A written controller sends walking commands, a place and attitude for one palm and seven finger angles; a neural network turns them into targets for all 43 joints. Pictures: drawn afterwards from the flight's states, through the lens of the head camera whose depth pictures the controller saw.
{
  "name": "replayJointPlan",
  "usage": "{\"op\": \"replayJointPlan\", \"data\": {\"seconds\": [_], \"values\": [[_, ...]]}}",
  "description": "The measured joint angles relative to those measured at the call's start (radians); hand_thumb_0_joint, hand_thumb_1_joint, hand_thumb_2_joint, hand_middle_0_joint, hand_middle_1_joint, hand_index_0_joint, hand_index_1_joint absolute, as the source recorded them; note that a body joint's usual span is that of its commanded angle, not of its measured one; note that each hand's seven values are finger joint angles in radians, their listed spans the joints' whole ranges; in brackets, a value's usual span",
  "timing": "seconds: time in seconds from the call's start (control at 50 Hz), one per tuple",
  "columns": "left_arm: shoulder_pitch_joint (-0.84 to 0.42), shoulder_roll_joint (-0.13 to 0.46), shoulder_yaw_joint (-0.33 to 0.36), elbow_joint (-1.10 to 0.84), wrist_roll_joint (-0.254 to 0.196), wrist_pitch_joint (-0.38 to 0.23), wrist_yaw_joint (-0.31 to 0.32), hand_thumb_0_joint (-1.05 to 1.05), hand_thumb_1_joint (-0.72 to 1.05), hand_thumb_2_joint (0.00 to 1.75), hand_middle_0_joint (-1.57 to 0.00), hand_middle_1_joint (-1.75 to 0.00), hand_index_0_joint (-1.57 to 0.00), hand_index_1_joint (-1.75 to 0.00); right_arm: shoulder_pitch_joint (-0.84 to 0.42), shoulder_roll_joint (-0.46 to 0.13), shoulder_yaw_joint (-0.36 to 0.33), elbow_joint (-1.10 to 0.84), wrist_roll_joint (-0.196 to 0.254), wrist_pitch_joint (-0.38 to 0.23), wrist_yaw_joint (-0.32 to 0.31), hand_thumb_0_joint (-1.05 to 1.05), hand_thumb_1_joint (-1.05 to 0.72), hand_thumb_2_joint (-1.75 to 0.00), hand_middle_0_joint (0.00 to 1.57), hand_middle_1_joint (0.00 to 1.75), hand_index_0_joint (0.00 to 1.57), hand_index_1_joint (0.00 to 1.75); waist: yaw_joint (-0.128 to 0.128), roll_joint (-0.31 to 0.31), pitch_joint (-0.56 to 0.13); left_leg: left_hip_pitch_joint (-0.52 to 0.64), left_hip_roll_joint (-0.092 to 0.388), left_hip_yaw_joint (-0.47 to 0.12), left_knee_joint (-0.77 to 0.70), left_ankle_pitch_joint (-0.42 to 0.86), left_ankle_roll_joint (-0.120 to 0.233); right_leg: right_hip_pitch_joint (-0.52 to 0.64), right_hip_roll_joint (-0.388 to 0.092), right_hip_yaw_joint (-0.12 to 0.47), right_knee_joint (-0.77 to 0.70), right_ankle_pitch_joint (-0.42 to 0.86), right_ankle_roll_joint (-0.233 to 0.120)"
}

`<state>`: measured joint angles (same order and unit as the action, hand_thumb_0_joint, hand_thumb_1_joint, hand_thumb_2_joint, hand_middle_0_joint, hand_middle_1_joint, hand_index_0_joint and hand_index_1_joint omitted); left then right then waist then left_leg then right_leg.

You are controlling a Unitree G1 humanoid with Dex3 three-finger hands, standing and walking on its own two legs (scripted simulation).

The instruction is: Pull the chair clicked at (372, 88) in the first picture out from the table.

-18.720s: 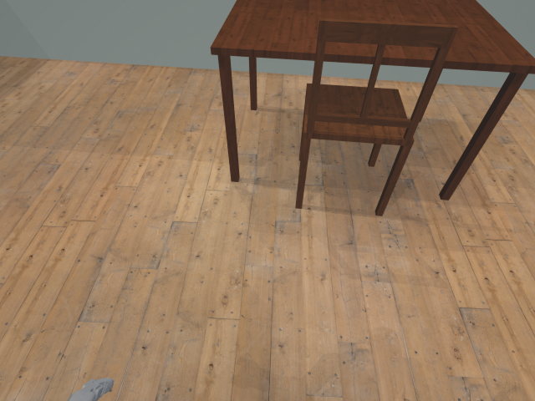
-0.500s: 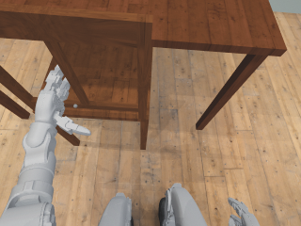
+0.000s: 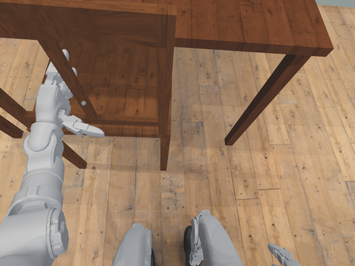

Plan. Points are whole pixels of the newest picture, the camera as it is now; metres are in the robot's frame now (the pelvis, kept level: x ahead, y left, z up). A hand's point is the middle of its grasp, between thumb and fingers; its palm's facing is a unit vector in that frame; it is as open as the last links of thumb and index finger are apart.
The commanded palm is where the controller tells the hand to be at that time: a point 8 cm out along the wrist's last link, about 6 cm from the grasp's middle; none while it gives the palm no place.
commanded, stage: push the fingers through the gap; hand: left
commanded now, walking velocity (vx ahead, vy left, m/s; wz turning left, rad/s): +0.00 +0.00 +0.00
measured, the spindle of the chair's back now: (75, 86) +0.50 +0.21 +0.03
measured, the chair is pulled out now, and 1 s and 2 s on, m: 0.00 0.00 0.05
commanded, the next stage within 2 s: hook a spindle and tug to test in 0.36 s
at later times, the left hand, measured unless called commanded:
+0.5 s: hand (83, 103) +0.46 +0.19 +0.03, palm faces -0.06 -1.00 -0.04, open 16.9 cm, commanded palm +0.43 +0.23 +0.03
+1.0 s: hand (83, 106) +0.45 +0.18 +0.03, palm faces -0.03 -1.00 -0.03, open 12.5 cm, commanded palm +0.42 +0.23 +0.03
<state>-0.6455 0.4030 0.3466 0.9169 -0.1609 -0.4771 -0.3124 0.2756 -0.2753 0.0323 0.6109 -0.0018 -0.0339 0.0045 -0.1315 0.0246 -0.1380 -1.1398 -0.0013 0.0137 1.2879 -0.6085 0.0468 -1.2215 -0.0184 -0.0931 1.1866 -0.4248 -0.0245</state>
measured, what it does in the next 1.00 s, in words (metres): stands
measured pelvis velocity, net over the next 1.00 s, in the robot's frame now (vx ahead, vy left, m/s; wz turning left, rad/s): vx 0.00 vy -0.01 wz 0.00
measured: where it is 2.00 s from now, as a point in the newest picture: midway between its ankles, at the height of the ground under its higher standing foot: outside the picture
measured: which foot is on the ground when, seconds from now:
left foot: down 0.00-1.00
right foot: down 0.00-1.00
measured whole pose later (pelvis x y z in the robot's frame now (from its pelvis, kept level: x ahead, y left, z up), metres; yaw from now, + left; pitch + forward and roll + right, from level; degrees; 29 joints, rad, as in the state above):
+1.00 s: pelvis +0.00 -0.01 +0.00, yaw +0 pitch +26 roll -2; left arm -0.60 0.38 0.32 0.89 -0.18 -0.48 -0.28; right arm 0.27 -0.27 0.03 0.60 0.00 -0.01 0.01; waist -0.11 0.02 -0.14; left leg -1.11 0.00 0.01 1.27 -0.60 0.04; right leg -1.20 -0.01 -0.09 1.17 -0.42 -0.03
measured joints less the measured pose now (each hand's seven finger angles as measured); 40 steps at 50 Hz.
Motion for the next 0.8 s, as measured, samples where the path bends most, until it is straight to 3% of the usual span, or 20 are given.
{"op": "replayJointPlan", "data": {"seconds": [0.54, 0.66, 0.8], "values": [[0.022, -0.005, -0.018, -0.01, 0.0, -0.007, 0.005, -0.02, -0.5, 0.3, -0.07, -0.09, -0.07, -0.09, 0.002, 0.003, -0.004, -0.016, 0.001, 0.037, 0.011, 0.01, -0.91, -0.9, 0.2, 0.3, 0.21, 0.29, 0.005, 0.001, -0.003, 0.014, 0.002, -0.001, -0.014, 0.001, 0.0, 0.015, 0.004, 0.0, -0.016, 0.003, 0.002], [0.051, -0.032, -0.031, -0.034, -0.003, -0.009, 0.019, -0.02, -0.5, 0.3, -0.12, -0.25, -0.12, -0.25, 0.002, 0.007, -0.004, -0.018, 0.003, 0.039, 0.014, 0.01, -0.91, -0.9, 0.2, 0.3, 0.21, 0.29, 0.015, 0.0, -0.007, 0.028, 0.001, 0.001, -0.025, 0.004, -0.002, 0.026, 0.003, 0.003, -0.021, 0.002, 0.0], [0.053, -0.03, -0.023, -0.035, 0.003, -0.016, 0.041, -0.02, -0.5, 0.3, -0.22, -0.56, -0.2, -0.56, -0.005, 0.013, -0.003, -0.016, 0.001, 0.032, 0.014, 0.01, -0.91, -0.9, 0.2, 0.3, 0.21, 0.29, 0.015, -0.004, -0.004, 0.029, 0.001, -0.002, -0.02, 0.003, -0.007, 0.026, 0.004, 0.0, -0.013, -0.001, -0.005]]}}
